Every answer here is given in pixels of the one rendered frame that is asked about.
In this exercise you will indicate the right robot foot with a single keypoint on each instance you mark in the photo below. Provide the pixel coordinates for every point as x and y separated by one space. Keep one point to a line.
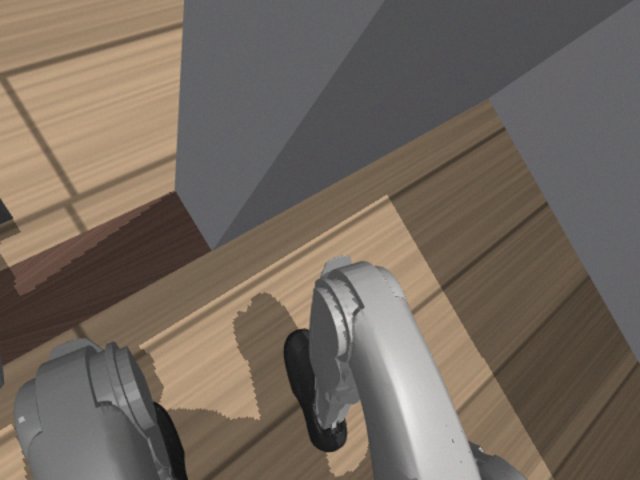
302 381

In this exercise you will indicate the cube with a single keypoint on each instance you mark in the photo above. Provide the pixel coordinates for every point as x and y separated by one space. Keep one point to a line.
4 213

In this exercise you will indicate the right robot hand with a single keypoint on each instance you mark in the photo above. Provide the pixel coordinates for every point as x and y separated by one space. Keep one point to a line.
494 467

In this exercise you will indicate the left robot foot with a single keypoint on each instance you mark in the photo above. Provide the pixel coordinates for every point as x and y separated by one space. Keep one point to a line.
172 442

